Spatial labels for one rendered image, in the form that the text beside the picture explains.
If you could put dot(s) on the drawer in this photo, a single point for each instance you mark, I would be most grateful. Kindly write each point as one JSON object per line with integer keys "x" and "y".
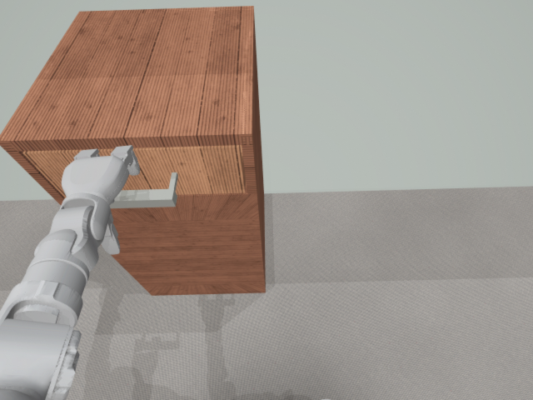
{"x": 201, "y": 170}

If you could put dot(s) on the left robot upper arm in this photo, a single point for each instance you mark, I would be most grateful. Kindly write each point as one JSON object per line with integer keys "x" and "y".
{"x": 37, "y": 360}

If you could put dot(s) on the robot left hand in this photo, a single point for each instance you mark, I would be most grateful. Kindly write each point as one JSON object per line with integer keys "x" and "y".
{"x": 104, "y": 177}

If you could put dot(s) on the handle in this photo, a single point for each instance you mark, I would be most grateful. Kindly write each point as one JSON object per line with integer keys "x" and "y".
{"x": 150, "y": 198}

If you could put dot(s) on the left robot forearm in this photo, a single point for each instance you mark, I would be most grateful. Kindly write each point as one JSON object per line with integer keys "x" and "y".
{"x": 51, "y": 290}

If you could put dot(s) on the cabinet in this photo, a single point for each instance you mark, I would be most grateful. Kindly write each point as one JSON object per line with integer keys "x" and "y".
{"x": 155, "y": 78}

